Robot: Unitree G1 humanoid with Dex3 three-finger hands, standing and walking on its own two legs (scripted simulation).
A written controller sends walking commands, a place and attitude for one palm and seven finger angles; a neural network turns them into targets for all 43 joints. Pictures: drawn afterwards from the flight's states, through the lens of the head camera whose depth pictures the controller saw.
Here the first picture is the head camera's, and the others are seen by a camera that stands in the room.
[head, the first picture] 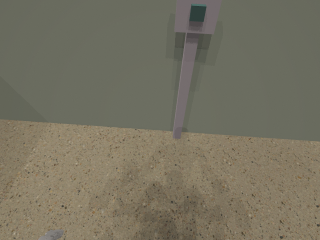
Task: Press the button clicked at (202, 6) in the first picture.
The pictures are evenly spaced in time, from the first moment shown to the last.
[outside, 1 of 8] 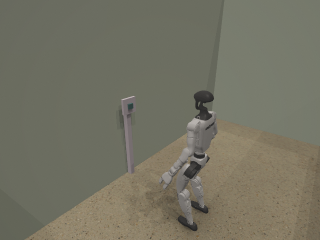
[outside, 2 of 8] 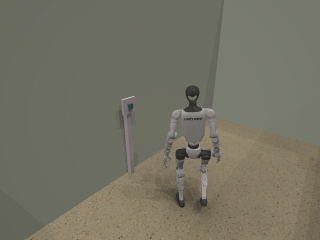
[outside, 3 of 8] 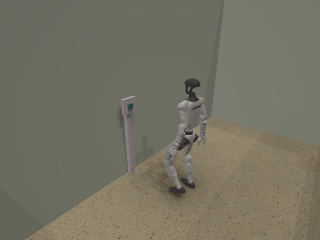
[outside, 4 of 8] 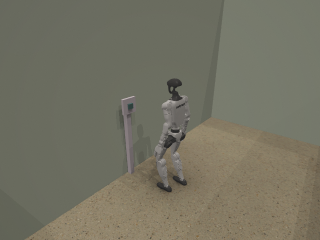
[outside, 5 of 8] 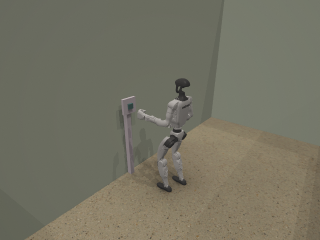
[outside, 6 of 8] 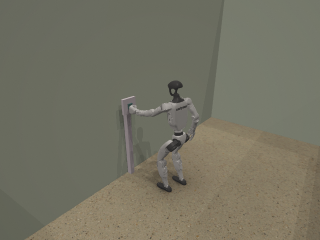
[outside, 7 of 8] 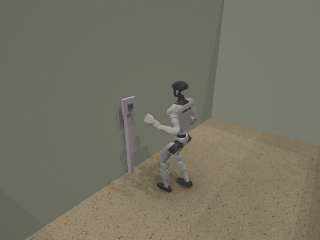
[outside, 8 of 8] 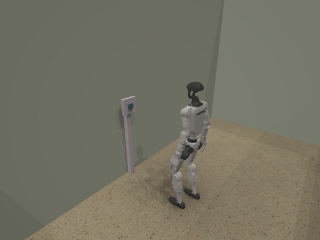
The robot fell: no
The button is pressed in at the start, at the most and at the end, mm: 0 12 0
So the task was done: yes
